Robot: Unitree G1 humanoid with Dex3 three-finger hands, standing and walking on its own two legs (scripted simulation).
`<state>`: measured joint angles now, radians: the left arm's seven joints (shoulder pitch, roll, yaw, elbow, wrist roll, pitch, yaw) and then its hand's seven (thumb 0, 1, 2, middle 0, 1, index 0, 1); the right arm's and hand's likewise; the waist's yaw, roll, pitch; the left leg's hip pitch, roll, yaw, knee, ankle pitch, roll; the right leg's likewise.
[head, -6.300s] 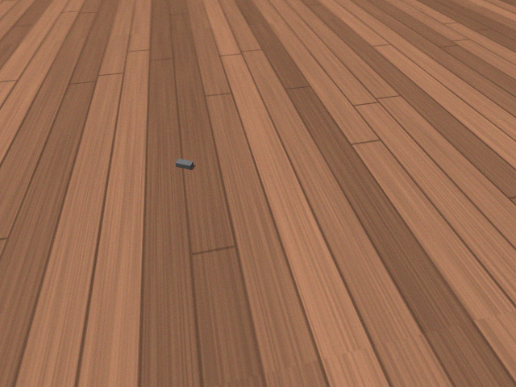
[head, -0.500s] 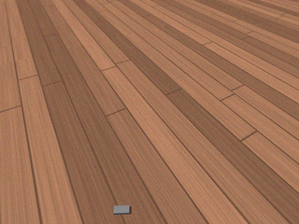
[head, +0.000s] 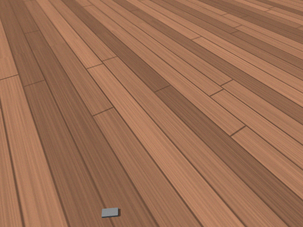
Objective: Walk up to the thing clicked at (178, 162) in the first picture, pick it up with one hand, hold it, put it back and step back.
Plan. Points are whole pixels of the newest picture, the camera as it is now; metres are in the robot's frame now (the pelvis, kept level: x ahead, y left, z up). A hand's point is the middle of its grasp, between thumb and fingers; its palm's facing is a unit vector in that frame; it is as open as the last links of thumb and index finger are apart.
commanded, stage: walk up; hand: left
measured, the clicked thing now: (110, 212) +0.37 +0.24 -0.75
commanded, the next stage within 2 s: stand in 1.90 s
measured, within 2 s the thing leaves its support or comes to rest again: neither
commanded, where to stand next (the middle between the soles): +0.04 +0.02 m, yaw +1 degrees
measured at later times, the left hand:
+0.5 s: hand out of the picture -0.01 +0.35 -0.12, palm faces +0.15 -0.78 -0.61, open 7.4 cm
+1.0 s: hand out of the picture +0.04 +0.29 -0.20, palm faces +0.01 -0.95 -0.31, open 7.4 cm
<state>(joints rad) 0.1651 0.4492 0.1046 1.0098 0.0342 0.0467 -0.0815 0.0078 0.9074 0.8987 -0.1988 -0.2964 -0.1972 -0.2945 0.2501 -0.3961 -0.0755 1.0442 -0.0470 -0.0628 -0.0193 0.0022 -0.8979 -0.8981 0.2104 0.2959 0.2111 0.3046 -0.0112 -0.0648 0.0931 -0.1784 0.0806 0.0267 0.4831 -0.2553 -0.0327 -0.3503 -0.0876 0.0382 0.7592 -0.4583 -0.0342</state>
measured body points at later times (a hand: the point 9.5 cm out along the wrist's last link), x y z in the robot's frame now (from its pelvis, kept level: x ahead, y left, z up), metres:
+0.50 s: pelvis -0.03 +0.02 -0.03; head +0.00 -0.02 +0.42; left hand -0.02 +0.39 -0.08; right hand +0.12 -0.30 -0.16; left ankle -0.04 +0.19 -0.71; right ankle +0.06 -0.16 -0.73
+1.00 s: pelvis -0.01 +0.01 -0.03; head +0.04 +0.05 +0.42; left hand +0.04 +0.34 -0.17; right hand +0.04 -0.36 -0.09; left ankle -0.04 +0.20 -0.73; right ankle +0.08 -0.15 -0.72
